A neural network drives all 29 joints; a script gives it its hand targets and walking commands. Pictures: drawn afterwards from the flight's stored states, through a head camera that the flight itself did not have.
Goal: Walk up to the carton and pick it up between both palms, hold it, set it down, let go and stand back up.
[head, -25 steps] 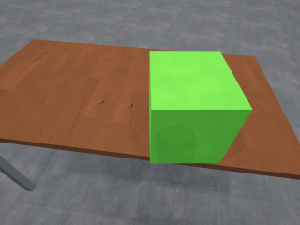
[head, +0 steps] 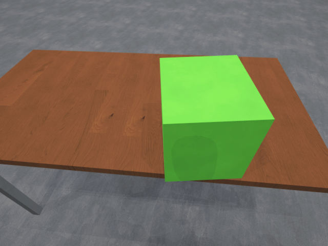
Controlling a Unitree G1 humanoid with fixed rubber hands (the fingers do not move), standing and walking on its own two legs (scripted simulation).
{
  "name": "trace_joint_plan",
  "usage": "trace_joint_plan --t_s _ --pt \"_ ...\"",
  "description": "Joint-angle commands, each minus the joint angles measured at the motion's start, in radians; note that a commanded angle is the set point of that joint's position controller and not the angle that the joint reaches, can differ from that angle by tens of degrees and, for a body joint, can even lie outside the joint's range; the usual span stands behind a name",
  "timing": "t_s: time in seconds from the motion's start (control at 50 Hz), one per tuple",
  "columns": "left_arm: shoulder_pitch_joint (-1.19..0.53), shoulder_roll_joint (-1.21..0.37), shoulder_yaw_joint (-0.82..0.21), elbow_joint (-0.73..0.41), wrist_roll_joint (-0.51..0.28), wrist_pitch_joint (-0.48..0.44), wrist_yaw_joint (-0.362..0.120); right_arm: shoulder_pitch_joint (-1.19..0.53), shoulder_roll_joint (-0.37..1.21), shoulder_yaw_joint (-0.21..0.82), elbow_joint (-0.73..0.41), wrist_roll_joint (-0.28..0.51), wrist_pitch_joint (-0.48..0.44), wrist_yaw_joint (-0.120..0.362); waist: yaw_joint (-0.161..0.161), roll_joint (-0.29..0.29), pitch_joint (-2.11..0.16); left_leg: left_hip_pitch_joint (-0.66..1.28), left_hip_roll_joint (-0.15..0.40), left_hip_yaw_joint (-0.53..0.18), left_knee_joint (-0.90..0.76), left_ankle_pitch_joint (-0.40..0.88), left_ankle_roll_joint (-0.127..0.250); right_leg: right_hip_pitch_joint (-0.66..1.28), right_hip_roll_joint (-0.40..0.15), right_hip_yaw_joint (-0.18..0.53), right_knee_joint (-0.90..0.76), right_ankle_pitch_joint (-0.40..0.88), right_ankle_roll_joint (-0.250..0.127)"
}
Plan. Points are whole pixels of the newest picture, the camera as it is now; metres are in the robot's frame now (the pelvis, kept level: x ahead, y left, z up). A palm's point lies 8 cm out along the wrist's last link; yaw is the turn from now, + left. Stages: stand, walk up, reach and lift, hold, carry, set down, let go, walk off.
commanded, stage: walk up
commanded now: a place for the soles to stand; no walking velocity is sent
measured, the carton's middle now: (200, 118) +0.46 -0.09 +0.06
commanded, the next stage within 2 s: none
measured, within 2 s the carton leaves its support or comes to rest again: neither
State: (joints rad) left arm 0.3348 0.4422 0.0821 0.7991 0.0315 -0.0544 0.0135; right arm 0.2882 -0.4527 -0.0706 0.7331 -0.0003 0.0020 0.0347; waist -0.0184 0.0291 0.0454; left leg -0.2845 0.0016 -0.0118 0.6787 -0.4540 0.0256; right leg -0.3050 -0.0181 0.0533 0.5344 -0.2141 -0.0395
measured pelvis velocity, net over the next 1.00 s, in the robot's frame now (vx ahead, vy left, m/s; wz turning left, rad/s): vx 0.04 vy -0.01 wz -0.04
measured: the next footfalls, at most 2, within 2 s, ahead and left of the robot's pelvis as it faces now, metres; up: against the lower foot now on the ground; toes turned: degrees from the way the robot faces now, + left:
left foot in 0.02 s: +0.07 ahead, +0.12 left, +0.00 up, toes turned -1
right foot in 0.32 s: +0.10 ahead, -0.14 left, +0.00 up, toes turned +2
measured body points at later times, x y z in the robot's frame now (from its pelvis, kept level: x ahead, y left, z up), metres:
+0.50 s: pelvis +0.02 +0.00 +0.00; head +0.03 +0.00 +0.45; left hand +0.12 +0.34 -0.09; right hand +0.11 -0.33 -0.09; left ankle +0.02 +0.12 -0.73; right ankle +0.07 -0.13 -0.73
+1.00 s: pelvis +0.04 -0.01 +0.00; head +0.06 -0.01 +0.45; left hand +0.17 +0.33 -0.09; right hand +0.15 -0.34 -0.09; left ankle +0.03 +0.12 -0.73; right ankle +0.06 -0.14 -0.73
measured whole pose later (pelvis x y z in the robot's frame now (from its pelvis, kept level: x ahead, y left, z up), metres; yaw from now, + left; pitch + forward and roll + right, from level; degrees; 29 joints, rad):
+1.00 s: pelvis +0.04 -0.01 +0.00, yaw -2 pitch -1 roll +0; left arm 0.23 0.44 0.08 0.83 0.03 -0.05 -0.01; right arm 0.23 -0.45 -0.05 0.73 0.00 -0.04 0.01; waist -0.02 0.01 0.04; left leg -0.23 0.02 0.02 0.58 -0.34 0.01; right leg -0.30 0.01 0.07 0.58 -0.28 0.00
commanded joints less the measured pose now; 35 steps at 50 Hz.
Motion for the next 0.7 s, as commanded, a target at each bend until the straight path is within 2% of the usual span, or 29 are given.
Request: trace_joint_plan --t_s 0.0,0.02,0.04,0.06,0.08,0.12,0.14,0.18,0.2,0.22,0.24,0.26,0.3,0.32,0.34,0.36,0.38,0.42,0.44,0.46,0.5,0.52,0.54,0.56,0.58,0.62,0.64,0.66,0.68 --pt "-0.034 0.166 -0.001 -0.067 -0.020 0.019 -0.016 0.078 -0.150 -0.063 0.050 -0.043 -0.049 -0.029 -0.024 -0.075 -0.089 0.234 0.035 -0.036 -0.367 0.188 0.016 -0.061 -0.091 0.169 0.038 -0.076 -0.054" --pt "-0.015 0.094 -0.023 -0.077 -0.037 0.020 -0.016 0.062 -0.199 -0.072 0.030 -0.060 -0.054 -0.036 -0.017 0.091 -0.115 0.273 0.208 -0.291 -0.424 0.072 0.046 -0.175 0.024 0.101 0.172 -0.165 0.003" --pt "-0.041 0.102 -0.018 -0.053 -0.038 0.027 -0.010 0.006 -0.249 -0.071 0.005 -0.057 -0.061 -0.040 -0.013 0.091 -0.047 0.197 0.334 -0.461 -0.482 -0.150 0.110 -0.268 0.091 0.050 0.226 -0.267 0.024" --pt "-0.047 0.160 0.002 -0.031 -0.019 0.028 -0.007 -0.017 -0.268 -0.076 0.004 -0.050 -0.066 -0.037 -0.018 0.037 0.032 0.029 0.374 -0.471 -0.515 -0.256 0.127 -0.226 0.035 0.087 0.300 -0.290 0.027" --pt "-0.036 0.172 0.006 -0.024 -0.024 0.025 -0.013 -0.058 -0.237 -0.063 0.001 -0.050 -0.069 -0.033 0.001 0.069 0.090 -0.010 0.324 -0.395 -0.515 -0.214 0.141 -0.201 0.021 0.075 0.313 -0.241 0.023" --pt "-0.027 0.170 0.015 -0.010 -0.027 0.016 -0.028 -0.045 -0.195 -0.055 0.009 -0.041 -0.076 -0.034 0.002 0.086 0.086 0.099 0.231 -0.253 -0.451 0.030 0.106 -0.210 0.022 0.062 0.305 -0.153 0.027" --pt "0.012 0.174 0.016 -0.002 -0.025 0.014 -0.029 -0.026 -0.200 -0.064 0.003 -0.036 -0.074 -0.035 0.001 0.094 0.022 0.183 0.225 -0.219 -0.404 0.166 0.113 -0.196 0.028 0.040 0.271 -0.144 0.034" --pt "-0.037 0.153 0.009 -0.029 -0.019 0.008 -0.030 0.054 -0.201 -0.068 0.005 -0.033 -0.072 -0.033 -0.040 0.081 -0.082 0.392 0.254 -0.207 -0.286 0.521 0.136 -0.231 0.031 -0.009 0.212 -0.203 0.034" --pt "-0.061 0.134 -0.001 -0.040 -0.023 0.004 -0.025 0.052 -0.193 -0.061 0.006 -0.036 -0.069 -0.037 -0.039 0.123 -0.078 0.383 0.241 -0.167 -0.225 0.705 0.136 -0.218 0.021 -0.033 0.160 -0.212 0.036" --pt "-0.053 0.120 0.002 -0.043 -0.020 0.000 -0.020 0.042 -0.193 -0.054 -0.001 -0.030 -0.063 -0.036 -0.018 0.121 -0.080 0.317 0.266 -0.146 -0.201 0.783 0.166 -0.153 0.017 -0.067 0.132 -0.196 0.026" --pt "-0.044 0.119 -0.003 -0.045 -0.016 -0.006 -0.018 0.008 -0.187 -0.047 -0.012 -0.027 -0.052 -0.033 -0.010 0.089 -0.074 0.267 0.237 -0.110 -0.159 0.766 0.161 -0.088 0.043 -0.101 0.066 -0.178 0.032" --pt "-0.003 0.104 -0.010 -0.025 -0.021 -0.008 -0.015 0.006 -0.207 -0.059 -0.017 -0.027 -0.045 -0.029 0.002 0.119 -0.102 0.256 0.235 -0.084 -0.142 0.720 0.142 -0.029 0.055 -0.120 -0.028 -0.106 0.013" --pt "0.076 0.133 0.008 0.015 -0.014 -0.017 0.000 -0.055 -0.172 -0.037 -0.032 -0.012 -0.035 -0.028 0.056 0.058 -0.106 0.099 0.182 -0.052 -0.042 0.558 0.094 0.154 0.044 -0.037 -0.150 0.103 -0.023" --pt "0.066 0.190 0.026 0.011 -0.007 -0.024 0.006 -0.045 -0.127 -0.024 -0.041 -0.003 -0.038 -0.029 0.051 -0.015 -0.120 -0.005 0.116 -0.007 0.026 0.413 0.044 0.243 -0.026 0.097 -0.139 0.182 -0.056" --pt "0.028 0.228 0.029 -0.001 -0.003 -0.029 0.007 -0.039 -0.081 -0.009 -0.048 -0.004 -0.033 -0.025 0.029 -0.174 -0.073 -0.183 0.019 0.040 0.070 0.054 -0.001 0.238 -0.190 0.367 -0.195 0.131 -0.111" --pt "-0.019 0.260 0.034 -0.026 -0.003 -0.022 -0.002 -0.016 -0.114 -0.014 -0.034 -0.009 -0.022 -0.027 0.014 -0.176 -0.017 -0.142 0.006 -0.007 0.145 -0.177 0.008 0.096 -0.287 0.483 -0.252 -0.100 -0.211" --pt "-0.040 0.269 0.032 -0.027 -0.005 -0.013 -0.006 -0.001 -0.154 -0.026 -0.015 -0.012 -0.019 -0.028 0.014 -0.167 0.038 -0.112 0.014 -0.030 0.152 -0.213 0.015 0.001 -0.280 0.482 -0.265 -0.196 -0.233" --pt "-0.060 0.243 0.012 -0.027 -0.002 0.000 -0.007 -0.021 -0.148 -0.027 0.006 -0.014 -0.026 -0.023 0.009 -0.171 0.103 -0.075 0.018 0.005 -0.013 -0.148 0.015 -0.052 -0.185 0.358 -0.236 -0.220 -0.182" --pt "-0.099 0.211 0.009 -0.038 -0.006 0.004 -0.009 0.012 -0.135 -0.024 0.022 -0.012 -0.034 -0.022 -0.016 -0.175 0.101 0.010 0.020 0.025 -0.100 -0.013 0.018 -0.088 -0.148 0.294 -0.194 -0.144 -0.148" --pt "-0.091 0.205 0.007 -0.045 -0.012 0.011 -0.014 0.018 -0.125 -0.029 0.032 -0.020 -0.042 -0.026 -0.010 -0.160 0.049 0.082 -0.013 0.053 -0.200 0.094 0.019 -0.066 -0.127 0.273 -0.171 -0.082 -0.119" --pt "-0.089 0.174 -0.004 -0.051 -0.019 0.015 -0.021 0.029 -0.134 -0.036 0.037 -0.033 -0.055 -0.034 -0.017 -0.143 -0.042 0.198 0.015 0.009 -0.290 0.171 0.022 -0.047 -0.111 0.217 -0.067 0.091 -0.074" --pt "-0.093 0.140 -0.007 -0.055 -0.027 0.013 -0.024 0.027 -0.150 -0.039 0.030 -0.042 -0.062 -0.040 -0.022 -0.055 -0.105 0.219 0.089 -0.082 -0.319 0.142 0.036 -0.070 -0.083 0.187 -0.012 0.071 -0.036" --pt "-0.099 0.113 -0.019 -0.054 -0.037 0.018 -0.032 -0.012 -0.197 -0.041 0.020 -0.047 -0.070 -0.040 -0.016 0.040 -0.094 0.199 0.213 -0.256 -0.402 0.001 0.076 -0.134 0.006 0.126 0.067 -0.078 0.005" --pt "-0.082 0.123 -0.018 -0.032 -0.036 0.026 -0.026 -0.062 -0.220 -0.042 0.007 -0.047 -0.069 -0.038 0.009 0.060 -0.009 0.130 0.299 -0.342 -0.445 -0.140 0.131 -0.169 0.070 0.046 0.132 -0.227 0.017" --pt "-0.082 0.148 -0.007 -0.016 -0.024 0.026 -0.023 -0.067 -0.218 -0.039 0.014 -0.042 -0.071 -0.035 0.002 0.040 0.047 0.067 0.329 -0.345 -0.446 -0.080 0.153 -0.148 0.046 0.047 0.194 -0.275 0.014" --pt "-0.068 0.158 -0.002 -0.013 -0.028 0.021 -0.029 -0.097 -0.208 -0.036 -0.003 -0.035 -0.071 -0.033 0.019 0.068 0.053 0.098 0.274 -0.251 -0.400 0.081 0.150 -0.135 0.024 0.021 0.167 -0.217 0.009" --pt "-0.070 0.148 -0.008 -0.015 -0.024 0.011 -0.029 -0.085 -0.213 -0.038 -0.005 -0.032 -0.071 -0.035 0.014 0.077 0.016 0.154 0.250 -0.185 -0.313 0.300 0.135 -0.104 0.023 -0.007 0.095 -0.191 0.005" --pt "-0.037 0.129 -0.011 -0.001 -0.028 0.000 -0.026 -0.082 -0.199 -0.032 0.003 -0.029 -0.066 -0.035 0.038 0.067 -0.041 0.187 0.214 -0.108 -0.213 0.527 0.115 -0.037 0.024 -0.033 -0.021 -0.082 0.004" --pt "-0.016 0.132 -0.001 0.006 -0.029 -0.010 -0.019 -0.082 -0.188 -0.034 -0.009 -0.022 -0.060 -0.031 0.042 0.058 -0.077 0.180 0.182 -0.070 -0.138 0.589 0.085 0.033 0.014 -0.001 -0.061 0.098 -0.004"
